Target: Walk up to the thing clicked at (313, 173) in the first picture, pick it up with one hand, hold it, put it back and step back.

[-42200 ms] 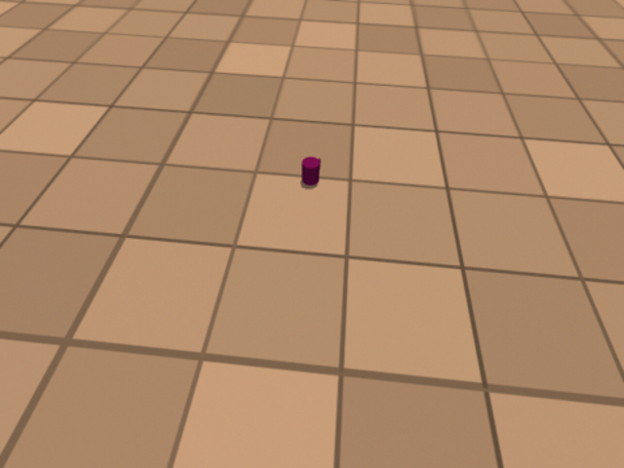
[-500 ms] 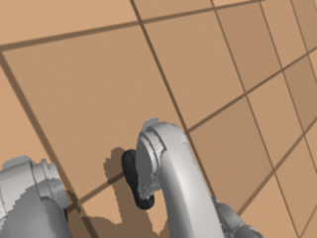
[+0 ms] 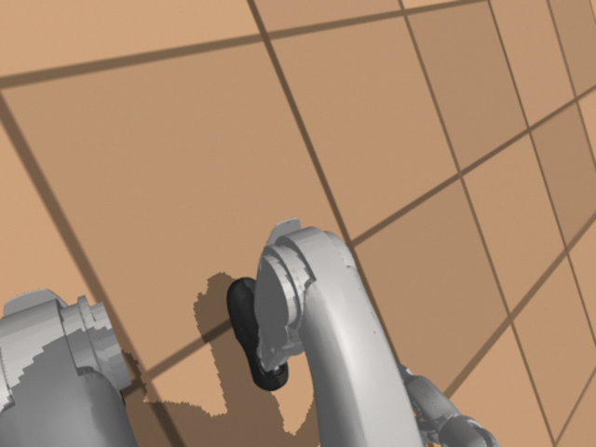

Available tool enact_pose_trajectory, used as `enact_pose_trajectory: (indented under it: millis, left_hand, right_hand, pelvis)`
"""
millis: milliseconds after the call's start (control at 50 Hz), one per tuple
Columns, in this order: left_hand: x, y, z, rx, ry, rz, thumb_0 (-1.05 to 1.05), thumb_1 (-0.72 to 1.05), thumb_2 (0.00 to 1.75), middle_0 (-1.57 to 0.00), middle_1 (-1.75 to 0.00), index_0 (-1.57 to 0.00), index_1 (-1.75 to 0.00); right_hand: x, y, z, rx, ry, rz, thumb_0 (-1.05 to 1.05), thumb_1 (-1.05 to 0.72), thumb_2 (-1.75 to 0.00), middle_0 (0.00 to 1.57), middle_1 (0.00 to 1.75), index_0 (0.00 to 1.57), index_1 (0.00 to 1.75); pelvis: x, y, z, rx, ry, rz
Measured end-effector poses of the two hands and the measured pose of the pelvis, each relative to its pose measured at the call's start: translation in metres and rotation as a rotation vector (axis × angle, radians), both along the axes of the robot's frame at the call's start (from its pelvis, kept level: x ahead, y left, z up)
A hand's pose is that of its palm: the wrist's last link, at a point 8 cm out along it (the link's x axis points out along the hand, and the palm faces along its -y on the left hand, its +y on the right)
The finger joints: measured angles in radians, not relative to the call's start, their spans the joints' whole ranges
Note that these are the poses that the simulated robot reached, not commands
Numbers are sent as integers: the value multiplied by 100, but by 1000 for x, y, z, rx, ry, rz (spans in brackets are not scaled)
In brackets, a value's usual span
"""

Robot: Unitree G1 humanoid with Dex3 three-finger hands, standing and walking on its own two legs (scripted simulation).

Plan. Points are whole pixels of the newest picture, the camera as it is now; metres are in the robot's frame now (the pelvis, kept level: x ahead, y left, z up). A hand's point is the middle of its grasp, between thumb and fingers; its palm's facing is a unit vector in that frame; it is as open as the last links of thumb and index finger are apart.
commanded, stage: close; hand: left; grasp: from above
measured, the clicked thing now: out of the picture +0.48 +0.41 -0.26
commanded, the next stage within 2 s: settle in 1.06 s
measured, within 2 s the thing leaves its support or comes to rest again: leaves its support in 1.52 s
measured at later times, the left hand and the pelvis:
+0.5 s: hand out of the picture +0.45 +0.41 -0.22, palm faces -0.44 -0.15 -0.89, open 11.6 cm; pelvis +0.00 +0.00 +0.00, yaw +0 degrees
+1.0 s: hand out of the picture +0.45 +0.41 -0.22, palm faces -0.44 -0.15 -0.88, open 11.0 cm; pelvis +0.00 +0.00 +0.00, yaw -1 degrees
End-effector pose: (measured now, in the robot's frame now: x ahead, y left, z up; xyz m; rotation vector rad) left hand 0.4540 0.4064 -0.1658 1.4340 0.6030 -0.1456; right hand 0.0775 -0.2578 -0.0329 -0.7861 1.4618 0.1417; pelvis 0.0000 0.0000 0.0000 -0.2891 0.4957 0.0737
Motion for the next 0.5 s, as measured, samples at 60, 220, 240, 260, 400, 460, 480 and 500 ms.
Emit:
enact_pose_trajectory:
  millis: [60, 220, 240, 260, 400, 460, 480, 500]
  left_hand:
    - [-1, 1, 0, 1, 2, -1, 0, -36, 108, -10, -125, -17, -123]
    - [-1, 3, 0, -1, -1, -1, 0, -34, 109, -11, -124, -17, -122]
    - [-1, 3, 0, -1, -1, -3, 0, -33, 109, -12, -124, -18, -122]
    - [-1, 3, 0, -1, -1, -3, 0, -33, 109, -12, -124, -18, -122]
    - [0, 3, 0, 1, -2, -5, 0, -29, 108, -15, -124, -20, -121]
    - [0, 3, 0, 2, -6, -4, 0, -27, 108, -16, -124, -21, -121]
    - [0, 3, 0, 2, -8, -2, 0, -26, 108, -16, -125, -21, -121]
    - [0, 3, 0, 3, -8, -2, 0, -25, 109, -17, -125, -22, -121]
  right_hand:
    - [1, 0, 0, -4, -1, 4, 0, -90, -90, 21, 30, 21, 30]
    - [2, 0, 0, -12, -4, 10, 0, -90, -90, 21, 30, 21, 30]
    - [2, 0, 0, -12, -4, 10, 0, -90, -90, 21, 30, 21, 30]
    - [2, 0, 0, -12, -4, 10, 0, -90, -90, 21, 30, 21, 30]
    - [1, 2, -1, -10, -2, 8, 0, -90, -90, 21, 30, 21, 30]
    - [0, 3, -1, -10, -3, 4, 0, -90, -90, 21, 30, 21, 30]
    - [0, 4, -1, -10, -2, 5, 0, -90, -90, 21, 30, 21, 30]
    - [0, 4, -1, -10, -2, 5, 0, -90, -90, 21, 30, 21, 30]
  pelvis:
    - [0, 0, 0, 0, -2, 0]
    - [-1, 1, -1, -3, -8, -2]
    - [-1, 1, -1, -3, -9, -2]
    - [-1, 1, -1, -3, -9, -2]
    - [-1, 1, -1, -4, -8, -3]
    - [-1, 2, -1, -5, -6, -4]
    - [-1, 2, -1, -6, -6, -4]
    - [-1, 2, -1, -7, -7, -4]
